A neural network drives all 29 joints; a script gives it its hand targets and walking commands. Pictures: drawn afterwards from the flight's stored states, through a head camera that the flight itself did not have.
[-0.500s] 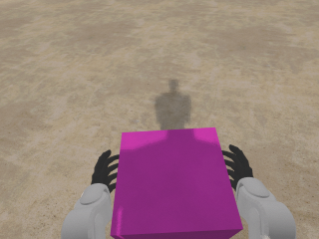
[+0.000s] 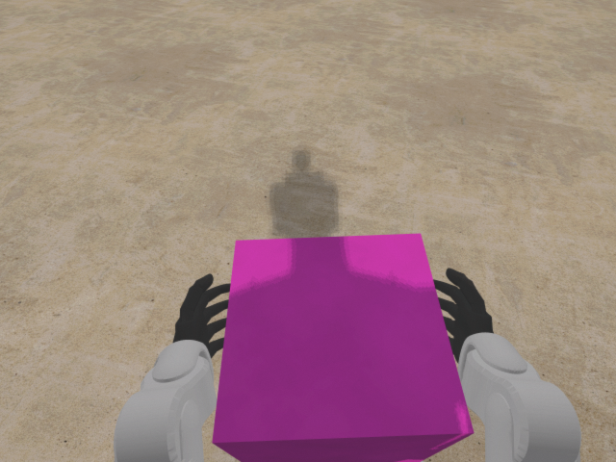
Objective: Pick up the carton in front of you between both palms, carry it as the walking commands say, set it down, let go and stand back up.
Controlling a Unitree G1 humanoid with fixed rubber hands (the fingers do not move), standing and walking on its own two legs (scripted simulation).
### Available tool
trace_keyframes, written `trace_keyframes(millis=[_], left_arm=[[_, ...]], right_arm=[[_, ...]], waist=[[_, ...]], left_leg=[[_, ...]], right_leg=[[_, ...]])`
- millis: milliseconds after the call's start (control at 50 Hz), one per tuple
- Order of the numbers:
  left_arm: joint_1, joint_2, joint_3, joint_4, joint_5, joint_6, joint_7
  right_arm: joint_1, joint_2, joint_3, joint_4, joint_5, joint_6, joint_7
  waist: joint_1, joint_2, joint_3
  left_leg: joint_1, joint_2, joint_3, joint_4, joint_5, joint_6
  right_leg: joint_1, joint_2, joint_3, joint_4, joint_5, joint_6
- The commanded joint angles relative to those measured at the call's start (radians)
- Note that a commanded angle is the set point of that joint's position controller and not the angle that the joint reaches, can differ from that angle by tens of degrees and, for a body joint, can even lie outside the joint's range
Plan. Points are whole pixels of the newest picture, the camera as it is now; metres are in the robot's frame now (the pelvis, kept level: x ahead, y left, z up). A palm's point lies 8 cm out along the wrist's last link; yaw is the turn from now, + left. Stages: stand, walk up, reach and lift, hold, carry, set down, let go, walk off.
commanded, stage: carry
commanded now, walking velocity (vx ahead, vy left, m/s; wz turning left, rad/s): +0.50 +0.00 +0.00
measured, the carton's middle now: (331, 362) +0.24 +0.00 +0.03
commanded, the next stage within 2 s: none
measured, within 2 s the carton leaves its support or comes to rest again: neither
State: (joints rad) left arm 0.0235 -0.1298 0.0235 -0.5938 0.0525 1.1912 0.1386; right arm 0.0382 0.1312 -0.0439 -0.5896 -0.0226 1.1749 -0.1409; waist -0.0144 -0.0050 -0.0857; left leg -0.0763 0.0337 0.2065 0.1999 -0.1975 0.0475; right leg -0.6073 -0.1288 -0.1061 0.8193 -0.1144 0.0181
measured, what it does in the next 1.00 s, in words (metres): walks ahead: right foot, then left foot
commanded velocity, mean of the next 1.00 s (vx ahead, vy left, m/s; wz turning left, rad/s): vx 0.16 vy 0.00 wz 0.00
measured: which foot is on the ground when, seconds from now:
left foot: down 0.00-0.22, up 0.24-0.64, down 0.66-1.00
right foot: up 0.00-0.18, down 0.20-0.66, up 0.68-0.82, down 0.84-1.00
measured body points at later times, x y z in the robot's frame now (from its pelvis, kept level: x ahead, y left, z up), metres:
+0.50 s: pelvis +0.33 -0.05 +0.00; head +0.35 -0.08 +0.45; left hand +0.57 +0.11 +0.07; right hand +0.58 -0.20 +0.05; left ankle +0.39 +0.10 -0.69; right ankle +0.30 -0.12 -0.75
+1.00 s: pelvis +0.53 -0.02 -0.02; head +0.52 -0.02 +0.43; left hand +0.78 +0.13 +0.08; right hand +0.78 -0.18 +0.08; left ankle +0.55 +0.07 -0.75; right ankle +0.44 -0.14 -0.75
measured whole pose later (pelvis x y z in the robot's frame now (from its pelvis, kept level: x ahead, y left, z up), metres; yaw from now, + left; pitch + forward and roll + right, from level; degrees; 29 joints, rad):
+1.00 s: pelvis +0.53 -0.02 -0.02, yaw +0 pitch +3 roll +1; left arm 0.00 -0.13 0.04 -0.56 0.06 1.22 0.13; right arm 0.01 0.13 -0.04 -0.56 -0.04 1.20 -0.13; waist -0.01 -0.02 -0.11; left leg -0.30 0.03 0.22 0.46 -0.21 0.05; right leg -0.13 -0.07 -0.11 0.44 -0.36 0.03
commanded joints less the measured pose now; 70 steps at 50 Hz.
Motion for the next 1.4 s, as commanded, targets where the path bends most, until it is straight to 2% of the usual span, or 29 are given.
trace_keyframes(millis=[0,80,120,140,160,180,200,220,240,280,300,320,440,540,580,620,640,660,680,700,740,800,840,860,900,960,1040,1180,1380], left_arm=[[-0.336,-0.75,-0.625,-0.043,-0.248,0.007,-0.095],[-0.35,-0.709,-0.617,-0.047,-0.262,0.026,-0.093],[-0.35,-0.707,-0.611,-0.043,-0.267,0.029,-0.096],[-0.336,-0.707,-0.605,-0.034,-0.267,0.028,-0.098],[-0.326,-0.713,-0.6,-0.022,-0.264,0.025,-0.1],[-0.298,-0.714,-0.589,-0.002,-0.259,0.021,-0.103],[-0.3,-0.704,-0.579,0.006,-0.25,0.016,-0.108],[-0.293,-0.74,-0.587,0.027,-0.264,0.004,-0.117],[-0.298,-0.781,-0.595,0.001,-0.277,-0.005,-0.13],[-0.322,-0.875,-0.623,0.006,-0.285,-0.034,-0.154],[-0.325,-0.902,-0.631,0.013,-0.283,-0.05,-0.163],[-0.319,-0.914,-0.637,0.022,-0.279,-0.064,-0.17],[-0.238,-0.843,-0.637,0.016,-0.261,-0.104,-0.19],[-0.219,-0.762,-0.616,-0.042,-0.256,-0.089,-0.163],[-0.219,-0.722,-0.601,-0.059,-0.249,-0.067,-0.143],[-0.233,-0.677,-0.591,-0.067,-0.245,-0.039,-0.123],[-0.24,-0.649,-0.588,-0.068,-0.244,-0.025,-0.114],[-0.262,-0.625,-0.594,-0.085,-0.249,-0.008,-0.104],[-0.264,-0.614,-0.602,-0.096,-0.26,0.007,-0.1],[-0.272,-0.63,-0.616,-0.11,-0.272,0.016,-0.102],[-0.318,-0.698,-0.639,-0.102,-0.285,0.017,-0.111],[-0.344,-0.771,-0.644,-0.083,-0.285,0.005,-0.121],[-0.34,-0.776,-0.641,-0.079,-0.279,0.004,-0.124],[-0.34,-0.776,-0.637,-0.068,-0.27,0.005,-0.123],[-0.35,-0.745,-0.616,-0.046,-0.257,0.016,-0.12],[-0.324,-0.711,-0.592,-0.008,-0.251,0.027,-0.117],[-0.335,-0.723,-0.581,0.009,-0.257,0.028,-0.118],[-0.368,-0.762,-0.596,-0.012,-0.276,0.016,-0.123],[-0.356,-0.741,-0.595,-0.003,-0.263,0.016,-0.125]], right_arm=[[-0.331,0.694,0.6,-0.051,0.252,0.019,0.137],[-0.323,0.668,0.579,-0.032,0.231,0.033,0.118],[-0.333,0.673,0.584,-0.035,0.229,0.036,0.113],[-0.34,0.678,0.592,-0.039,0.231,0.036,0.112],[-0.338,0.683,0.601,-0.039,0.232,0.036,0.112],[-0.34,0.683,0.609,-0.045,0.232,0.035,0.112],[-0.336,0.694,0.62,-0.057,0.233,0.036,0.113],[-0.344,0.706,0.631,-0.074,0.236,0.033,0.12],[-0.358,0.759,0.653,-0.056,0.247,0.022,0.13],[-0.364,0.859,0.681,-0.029,0.248,-0.009,0.152],[-0.356,0.889,0.69,-0.01,0.244,-0.026,0.158],[-0.341,0.905,0.688,0.008,0.233,-0.041,0.16],[-0.251,0.881,0.692,0.018,0.183,-0.085,0.146],[-0.291,0.799,0.701,-0.071,0.224,-0.059,0.132],[-0.288,0.749,0.686,-0.085,0.235,-0.036,0.124],[-0.274,0.694,0.658,-0.083,0.231,-0.013,0.115],[-0.272,0.66,0.639,-0.08,0.226,0.0,0.109],[-0.277,0.634,0.621,-0.071,0.22,0.01,0.104],[-0.26,0.635,0.608,-0.052,0.229,0.017,0.101],[-0.249,0.658,0.602,-0.05,0.24,0.019,0.102],[-0.287,0.722,0.606,-0.06,0.251,0.019,0.112],[-0.322,0.774,0.616,-0.068,0.251,0.014,0.129],[-0.33,0.775,0.622,-0.066,0.25,0.012,0.135],[-0.351,0.765,0.625,-0.071,0.25,0.015,0.136],[-0.358,0.745,0.622,-0.042,0.243,0.025,0.133],[-0.348,0.715,0.61,-0.015,0.236,0.039,0.125],[-0.367,0.731,0.613,-0.007,0.238,0.044,0.119],[-0.383,0.769,0.618,-0.016,0.24,0.032,0.119],[-0.371,0.749,0.617,-0.008,0.231,0.031,0.122]], waist=[[0.001,0.137,-0.051],[-0.001,0.162,0.022],[0.004,0.175,0.008],[0.012,0.184,-0.034],[0.027,0.154,-0.093],[0.045,0.086,-0.17],[0.052,-0.115,-0.269],[0.041,-0.346,-0.311],[0.035,-0.248,-0.283],[0.031,-0.08,-0.262],[0.026,-0.057,-0.255],[0.023,-0.074,-0.253],[0.014,-0.149,-0.164],[0.025,-0.171,-0.096],[0.029,-0.155,-0.091],[0.012,-0.095,-0.097],[0.014,-0.054,-0.123],[0.009,0.097,-0.208],[-0.007,0.201,-0.294],[-0.002,0.205,-0.307],[0.012,0.153,-0.275],[0.018,0.146,-0.286],[0.016,0.096,-0.276],[0.015,0.059,-0.237],[0.011,0.01,-0.179],[0.012,-0.009,-0.198],[0.015,-0.025,-0.217],[0.017,-0.023,-0.222],[0.015,-0.012,-0.188]], left_leg=[[0.134,0.21,-0.103,-0.089,0.245,0.076],[0.151,0.214,-0.063,-0.084,0.353,0.065],[0.18,0.218,-0.035,-0.023,0.496,0.043],[0.183,0.212,-0.013,0.065,0.607,0.029],[0.15,0.179,0.038,0.229,0.673,0.004],[0.034,0.135,0.047,0.439,0.57,-0.02],[-0.255,0.063,0.02,0.749,0.293,-0.068],[-0.463,-0.064,-0.069,1.003,-0.232,-0.084],[-0.518,-0.001,-0.195,1.124,-0.256,-0.052],[-0.518,0.086,-0.215,1.079,-0.161,-0.02],[-0.498,0.105,-0.212,0.998,-0.109,-0.022],[-0.469,0.103,-0.194,0.945,-0.069,-0.027],[-0.473,0.046,-0.069,0.624,0.017,-0.069],[-0.402,0.013,-0.02,0.387,0.16,-0.069],[-0.322,0.004,-0.009,0.315,0.22,-0.062],[-0.136,-0.01,0.022,0.153,0.369,-0.057],[0.001,0.058,-0.031,0.148,0.565,-0.054],[0.194,0.229,-0.193,0.256,1.024,0.018],[0.3,0.35,-0.325,0.252,1.162,0.136],[0.243,0.364,-0.363,0.196,1.06,0.165],[0.162,0.308,-0.291,0.136,0.773,0.115],[0.082,0.227,-0.193,0.121,0.428,0.047],[0.01,0.189,-0.144,0.135,0.274,0.016],[0.007,0.166,-0.108,0.153,0.247,-0.003],[-0.027,0.147,-0.111,0.196,0.379,-0.013],[-0.021,0.149,-0.112,0.286,0.553,-0.007],[-0.039,0.135,-0.097,0.34,0.567,-0.013],[-0.044,0.131,-0.093,0.362,0.493,-0.019],[-0.062,0.136,-0.1,0.34,0.417,-0.021]], right_leg=[[-0.057,0.017,-0.053,-0.143,0.067,0.008],[0.005,0.044,-0.096,-0.293,0.102,-0.025],[0.093,0.058,-0.108,-0.333,0.104,-0.047],[0.194,0.089,-0.133,-0.336,0.073,-0.053],[0.357,0.141,-0.18,-0.38,0.044,-0.055],[0.567,0.127,-0.146,-0.387,-0.028,-0.05],[0.813,-0.162,0.265,-0.452,-0.209,-0.14],[0.896,-0.317,0.642,-0.622,-0.144,-0.241],[0.856,-0.309,0.554,-0.608,0.047,-0.238],[0.734,-0.234,0.311,-0.554,0.276,-0.179],[0.692,-0.212,0.241,-0.574,0.252,-0.147],[0.663,-0.19,0.189,-0.595,0.205,-0.125],[0.644,-0.123,-0.025,-0.59,0.535,-0.112],[0.624,-0.1,-0.092,-0.559,0.597,-0.1],[0.608,-0.094,-0.098,-0.503,0.537,-0.084],[0.542,-0.057,-0.127,-0.361,0.475,-0.04],[0.472,-0.036,-0.111,-0.287,0.36,-0.008],[0.356,0.009,-0.076,-0.139,0.04,0.029],[0.271,0.064,-0.023,-0.031,-0.328,0.046],[0.271,0.067,0.029,-0.013,-0.477,0.034],[0.304,0.044,0.062,-0.19,-0.511,0.004],[0.424,0.063,0.01,-0.386,-0.25,-0.003],[0.487,0.028,0.009,-0.454,-0.095,0.008],[0.442,-0.015,0.038,-0.467,-0.073,0.012],[0.432,-0.045,0.047,-0.429,0.05,0.012],[0.447,-0.039,0.037,-0.389,0.236,0.009],[0.459,-0.04,0.035,-0.356,0.391,0.007],[0.466,-0.041,0.042,-0.345,0.416,-0.005],[0.459,-0.033,0.048,-0.364,0.31,-0.016]])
